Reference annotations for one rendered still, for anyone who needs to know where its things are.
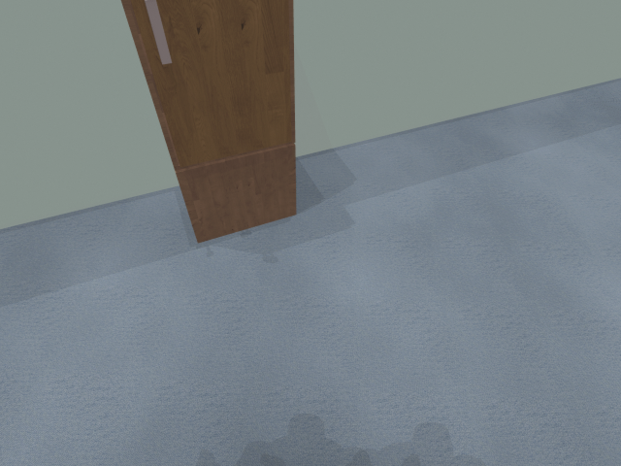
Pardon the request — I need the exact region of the cupboard door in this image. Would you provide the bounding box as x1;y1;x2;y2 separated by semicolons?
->
131;0;292;167

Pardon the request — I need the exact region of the handle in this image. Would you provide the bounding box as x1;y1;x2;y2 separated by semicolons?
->
145;0;172;65

